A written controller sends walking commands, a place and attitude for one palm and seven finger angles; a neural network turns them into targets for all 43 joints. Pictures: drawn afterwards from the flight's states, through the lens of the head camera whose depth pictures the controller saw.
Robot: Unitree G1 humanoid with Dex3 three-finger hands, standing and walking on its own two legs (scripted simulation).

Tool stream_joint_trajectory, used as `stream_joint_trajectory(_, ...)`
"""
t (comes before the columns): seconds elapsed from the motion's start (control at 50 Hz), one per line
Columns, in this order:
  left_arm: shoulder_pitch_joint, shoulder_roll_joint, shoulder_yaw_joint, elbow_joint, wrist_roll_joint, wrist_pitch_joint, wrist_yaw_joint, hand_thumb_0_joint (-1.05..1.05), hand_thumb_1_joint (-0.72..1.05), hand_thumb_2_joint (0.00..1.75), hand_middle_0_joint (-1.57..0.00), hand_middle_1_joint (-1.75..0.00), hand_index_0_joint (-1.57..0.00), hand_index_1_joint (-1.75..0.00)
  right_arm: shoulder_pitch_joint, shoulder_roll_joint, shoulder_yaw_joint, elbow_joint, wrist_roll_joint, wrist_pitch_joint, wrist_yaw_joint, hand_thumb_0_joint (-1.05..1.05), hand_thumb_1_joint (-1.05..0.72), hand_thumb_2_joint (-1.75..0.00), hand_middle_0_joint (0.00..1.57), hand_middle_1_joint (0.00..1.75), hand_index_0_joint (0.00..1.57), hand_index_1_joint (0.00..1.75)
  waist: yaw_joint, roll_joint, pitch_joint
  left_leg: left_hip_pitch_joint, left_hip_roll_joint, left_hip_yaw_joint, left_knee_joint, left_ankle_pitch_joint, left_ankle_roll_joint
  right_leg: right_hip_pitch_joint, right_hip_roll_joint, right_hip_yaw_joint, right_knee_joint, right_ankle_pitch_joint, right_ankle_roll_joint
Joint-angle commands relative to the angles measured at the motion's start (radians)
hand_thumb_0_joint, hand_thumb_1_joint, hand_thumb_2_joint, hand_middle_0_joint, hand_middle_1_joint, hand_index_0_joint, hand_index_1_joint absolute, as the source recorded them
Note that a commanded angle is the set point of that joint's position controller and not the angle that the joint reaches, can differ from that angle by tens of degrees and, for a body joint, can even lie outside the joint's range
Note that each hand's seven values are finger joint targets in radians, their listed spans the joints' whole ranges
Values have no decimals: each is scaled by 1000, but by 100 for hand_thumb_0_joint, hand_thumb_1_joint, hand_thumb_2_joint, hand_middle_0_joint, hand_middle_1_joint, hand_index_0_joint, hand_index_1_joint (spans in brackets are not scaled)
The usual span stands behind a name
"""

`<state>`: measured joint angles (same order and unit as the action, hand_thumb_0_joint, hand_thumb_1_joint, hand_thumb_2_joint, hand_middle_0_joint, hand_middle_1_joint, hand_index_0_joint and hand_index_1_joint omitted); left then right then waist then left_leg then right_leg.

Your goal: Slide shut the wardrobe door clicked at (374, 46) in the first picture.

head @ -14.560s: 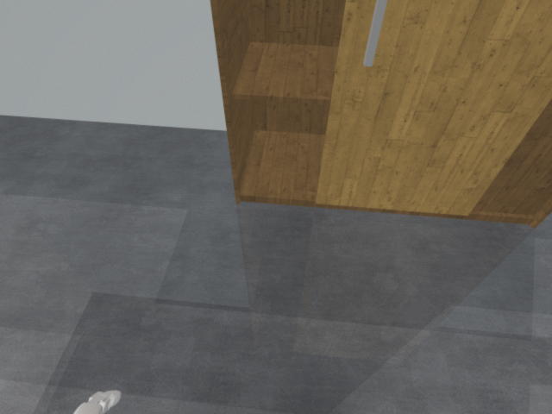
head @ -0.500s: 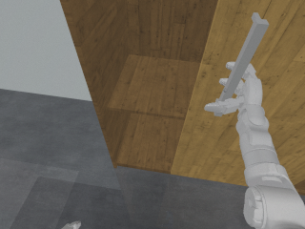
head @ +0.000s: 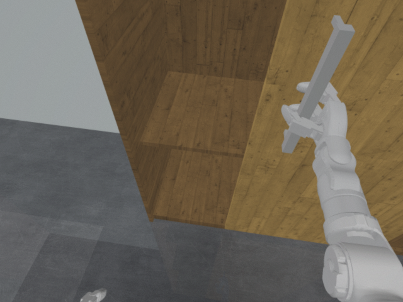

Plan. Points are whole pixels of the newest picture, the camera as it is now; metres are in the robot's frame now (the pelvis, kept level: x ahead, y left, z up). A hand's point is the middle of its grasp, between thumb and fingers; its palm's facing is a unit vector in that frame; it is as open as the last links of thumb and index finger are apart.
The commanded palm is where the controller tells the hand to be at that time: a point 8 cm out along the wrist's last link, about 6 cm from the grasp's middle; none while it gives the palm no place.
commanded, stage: grip the handle and tug to test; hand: right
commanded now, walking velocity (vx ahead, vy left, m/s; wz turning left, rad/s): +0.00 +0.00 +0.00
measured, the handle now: (307, 95) +0.51 -0.15 +0.16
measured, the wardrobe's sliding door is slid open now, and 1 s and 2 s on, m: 0.37 0.37 0.36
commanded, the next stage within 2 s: tug the door sideways, standing still in 0.86 s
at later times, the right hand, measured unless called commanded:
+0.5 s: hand (297, 117) +0.45 -0.13 +0.14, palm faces +0.07 +1.00 +0.00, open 6.0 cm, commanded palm +0.41 -0.17 +0.14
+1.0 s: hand (297, 118) +0.45 -0.13 +0.14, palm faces +0.04 +1.00 +0.00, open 6.1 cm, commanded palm +0.41 -0.17 +0.14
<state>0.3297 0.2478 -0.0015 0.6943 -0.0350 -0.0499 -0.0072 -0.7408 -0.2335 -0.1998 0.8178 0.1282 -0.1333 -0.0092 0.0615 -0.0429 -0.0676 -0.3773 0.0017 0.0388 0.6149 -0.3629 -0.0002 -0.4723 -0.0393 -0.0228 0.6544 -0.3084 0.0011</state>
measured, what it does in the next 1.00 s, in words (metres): shifts its weight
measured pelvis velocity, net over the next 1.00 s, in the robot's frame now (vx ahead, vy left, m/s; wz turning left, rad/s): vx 0.06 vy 0.00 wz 0.05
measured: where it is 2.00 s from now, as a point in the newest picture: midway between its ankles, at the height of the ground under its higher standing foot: outside the picture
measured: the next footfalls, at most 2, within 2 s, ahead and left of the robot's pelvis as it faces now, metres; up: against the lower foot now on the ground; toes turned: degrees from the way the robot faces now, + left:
left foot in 1.64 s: +0.18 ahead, +0.08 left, +0.00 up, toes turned +0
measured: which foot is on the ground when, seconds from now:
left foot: down 0.00-1.00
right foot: down 0.00-1.00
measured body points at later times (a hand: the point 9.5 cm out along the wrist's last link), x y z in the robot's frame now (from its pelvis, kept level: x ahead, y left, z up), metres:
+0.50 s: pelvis +0.01 +0.00 +0.00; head +0.04 +0.01 +0.45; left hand +0.09 +0.25 -0.12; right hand +0.44 -0.18 +0.15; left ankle -0.04 +0.12 -0.72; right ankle +0.01 -0.12 -0.72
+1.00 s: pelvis +0.06 +0.00 +0.01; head +0.09 +0.01 +0.46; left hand +0.17 +0.24 -0.09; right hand +0.44 -0.18 +0.15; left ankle -0.03 +0.12 -0.71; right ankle +0.01 -0.12 -0.72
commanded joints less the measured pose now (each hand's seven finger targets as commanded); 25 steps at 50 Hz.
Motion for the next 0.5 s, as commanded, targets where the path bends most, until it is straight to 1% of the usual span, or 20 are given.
stream_joint_trajectory(0.0, 32, 133, 50, -99, -1, -38, 13, 0, 90, 90, -20, -30, -20, -30, -474, -123, 5, -220, 0, -76, 30, 0, -85, -88, 44, 139, 44, 139, 32, 46, -342, 9, -42, 3, -57, 434, 16, 292, 35, 23, -32, 332, -32)
stream_joint_trajectory(0.02, 31, 132, 49, -101, 0, -38, 12, 0, 90, 90, -20, -30, -20, -30, -484, -120, 9, -239, -1, -79, 33, 0, -90, -90, 45, 140, 45, 140, 34, 22, -344, 11, -41, 1, -56, 447, 17, 301, 37, 21, -28, 349, -33)
stream_joint_trajectory(0.04, 33, 132, 51, -103, 0, -38, 10, 0, 90, 90, -20, -30, -20, -30, -475, -129, 1, -260, 0, -84, 35, 0, -90, -90, 45, 140, 45, 140, 27, 15, -378, 18, -42, 3, -50, 456, 17, 317, 36, 25, -26, 365, -30)
stream_joint_trajectory(0.06, 30, 130, 51, -107, 0, -38, 9, 0, 90, 90, -20, -30, -20, -30, -433, -120, 2, -252, 1, -81, 38, 0, -90, -90, 45, 140, 45, 140, 19, 25, -377, 26, -43, 3, -48, 471, 18, 319, 35, 24, -25, 382, -30)
stream_joint_trajectory(0.08, 25, 128, 49, -115, 0, -39, 6, 0, 90, 90, -20, -30, -20, -30, -425, -113, 5, -276, 5, -81, 39, 0, -90, -90, 45, 140, 45, 140, 17, 5, -377, 26, -43, 5, -48, 479, 18, 324, 35, 22, -26, 391, -30)
stream_joint_trajectory(0.1, 24, 129, 51, -116, -1, -39, 6, 0, 90, 90, -20, -30, -20, -30, -409, -118, 3, -282, 7, -80, 40, 0, -90, -90, 45, 140, 45, 140, 15, 24, -376, 35, -44, 6, -47, 482, 18, 319, 33, 21, -26, 395, -29)
stream_joint_trajectory(0.14, 20, 127, 51, -123, -1, -39, 4, 0, 90, 90, -20, -30, -20, -30, -393, -110, 6, -308, 11, -78, 40, 0, -90, -90, 45, 140, 45, 140, 15, 24, -370, 41, -45, 5, -50, 504, 17, 320, 34, 18, -23, 407, -33)
stream_joint_trajectory(0.16, 20, 130, 51, -123, 0, -38, 5, 0, 90, 90, -20, -30, -20, -30, -385, -125, -6, -313, 11, -74, 39, 0, -90, -90, 45, 140, 45, 140, 13, 37, -369, 47, -45, 5, -50, 502, 15, 312, 32, 16, -28, 401, -32)
stream_joint_trajectory(0.2, 13, 126, 52, -129, -3, -37, 5, 0, 90, 90, -20, -30, -20, -30, -374, -110, 6, -339, 10, -71, 40, 0, -90, -90, 45, 140, 45, 140, 12, 20, -364, 47, -45, 4, -53, 500, 16, 319, 32, 12, -30, 398, -31)
stream_joint_trajectory(0.22, 12, 128, 51, -127, -1, -37, 6, 0, 90, 90, -20, -30, -20, -30, -374, -122, 3, -356, 8, -72, 38, 0, -90, -90, 45, 140, 45, 140, 10, 26, -362, 59, -44, 5, -52, 511, 18, 318, 31, 14, -29, 415, -32)
stream_joint_trajectory(0.24, 10, 126, 51, -130, -2, -37, 5, 0, 90, 90, -20, -30, -20, -30, -345, -115, 3, -351, 8, -66, 38, 0, -90, -90, 45, 140, 45, 140, 5, 6, -363, 55, -45, 4, -51, 514, 18, 322, 32, 12, -30, 419, -31)
stream_joint_trajectory(0.26, 9, 124, 50, -132, -3, -36, 5, 0, 90, 90, -20, -30, -20, -30, -344, -95, 19, -358, 10, -60, 38, 0, -90, -90, 45, 140, 45, 140, 10, 10, -354, 51, -45, 6, -53, 517, 16, 323, 31, 12, -31, 424, -31)
stream_joint_trajectory(0.28, 12, 127, 52, -128, -3, -35, 7, 0, 90, 90, -20, -30, -20, -30, -354, -100, 19, -356, 10, -56, 37, 0, -90, -90, 45, 140, 45, 140, 16, 45, -348, 48, -46, 9, -54, 514, 15, 319, 28, 16, -32, 422, -31)
stream_joint_trajectory(0.3, 10, 126, 53, -129, -4, -36, 7, 0, 90, 90, -20, -30, -20, -30, -365, -86, 31, -364, 11, -52, 38, 0, -90, -90, 45, 140, 45, 140, 21, 30, -347, 44, -45, 5, -57, 517, 13, 324, 29, 11, -31, 422, -32)
stream_joint_trajectory(0.34, 13, 127, 54, -124, -2, -34, 9, 0, 90, 90, -20, -30, -20, -30, -367, -108, 13, -376, 7, -49, 31, 0, -90, -90, 45, 140, 45, 140, 18, 17, -356, 49, -44, 5, -55, 525, 14, 331, 29, 14, -30, 433, -32)
stream_joint_trajectory(0.36, 12, 125, 54, -125, -3, -33, 9, 0, 90, 90, -20, -30, -20, -30, -343, -87, 29, -371, 7, -43, 32, 0, -90, -90, 45, 140, 45, 140, 17, 30, -353, 45, -46, 8, -56, 520, 14, 333, 29, 15, -30, 436, -32)
stream_joint_trajectory(0.4, 8, 123, 54, -123, -3, -34, 9, 0, 90, 90, -20, -30, -20, -30, -360, -66, 47, -374, 6, -34, 29, 0, -90, -90, 45, 140, 45, 140, 24, 15, -339, 31, -44, 7, -60, 513, 12, 333, 30, 12, -30, 425, -31)
stream_joint_trajectory(0.42, 12, 124, 53, -118, -1, -33, 9, 0, 90, 90, -20, -30, -20, -30, -380, -83, 37, -380, 3, -35, 25, 0, -90, -90, 45, 140, 45, 140, 25, 34, -341, 44, -43, 9, -59, 520, 14, 329, 30, 17, -30, 434, -32)
stream_joint_trajectory(0.46, 12, 125, 57, -126, 0, -33, 7, 0, 90, 90, -20, -30, -20, -30, -301, -95, 17, -390, 2, -29, 28, 0, -90, -90, 45, 140, 45, 140, 2, 14, -380, 64, -43, 9, -49, 547, 16, 345, 30, 16, -28, 476, -30)
stream_joint_trajectory(0.48, 4, 120, 54, -132, -1, -35, 4, 0, 90, 90, -20, -30, -20, -30, -305, -60, 51, -417, 4, -28, 31, 0, -90, -90, 45, 140, 45, 140, 9, 0, -376, 58, -42, 10, -50, 554, 15, 358, 30, 16, -28, 490, -29)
